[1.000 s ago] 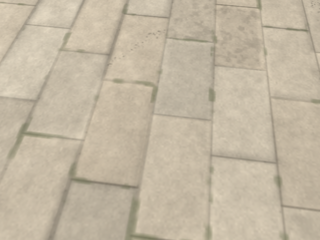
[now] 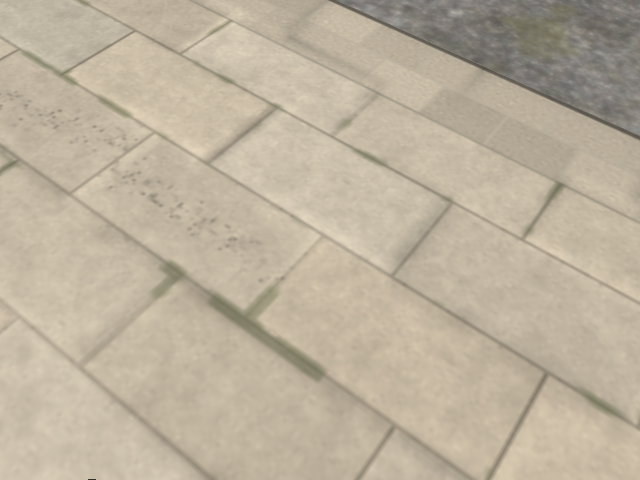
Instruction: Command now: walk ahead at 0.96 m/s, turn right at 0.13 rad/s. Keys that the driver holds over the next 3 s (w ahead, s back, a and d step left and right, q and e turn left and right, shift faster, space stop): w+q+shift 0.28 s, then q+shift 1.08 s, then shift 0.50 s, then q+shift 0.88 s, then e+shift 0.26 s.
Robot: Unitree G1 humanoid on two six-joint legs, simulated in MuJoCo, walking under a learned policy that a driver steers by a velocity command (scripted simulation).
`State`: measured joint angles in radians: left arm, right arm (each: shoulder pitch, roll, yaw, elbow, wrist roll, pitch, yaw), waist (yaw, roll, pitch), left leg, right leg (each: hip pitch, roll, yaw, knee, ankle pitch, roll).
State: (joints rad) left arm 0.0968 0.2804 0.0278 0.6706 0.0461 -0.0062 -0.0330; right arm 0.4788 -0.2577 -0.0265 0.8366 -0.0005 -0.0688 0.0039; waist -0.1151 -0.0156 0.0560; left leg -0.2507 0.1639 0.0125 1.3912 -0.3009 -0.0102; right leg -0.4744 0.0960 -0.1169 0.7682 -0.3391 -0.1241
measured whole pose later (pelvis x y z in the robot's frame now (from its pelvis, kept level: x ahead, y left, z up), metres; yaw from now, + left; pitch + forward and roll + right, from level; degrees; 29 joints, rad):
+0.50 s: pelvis +0.42 +0.04 +0.02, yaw +19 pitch -1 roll +1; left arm 0.11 0.22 -0.02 0.67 0.05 -0.08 0.02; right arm 0.36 -0.33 -0.07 0.83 -0.01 -0.01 0.01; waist -0.05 0.01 0.10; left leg -0.36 -0.21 0.02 0.54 -0.16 0.18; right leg -0.50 -0.01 0.09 1.45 -0.39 0.04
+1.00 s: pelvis +0.63 +0.02 +0.03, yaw +48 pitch +0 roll +0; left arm 0.18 0.28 0.00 0.64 0.03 0.00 0.05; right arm 0.18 -0.38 -0.09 0.65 -0.01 0.08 0.03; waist 0.00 0.04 0.08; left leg -0.50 -0.06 -0.03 1.18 -0.43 -0.05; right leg -0.34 -0.04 -0.09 0.46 -0.12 -0.02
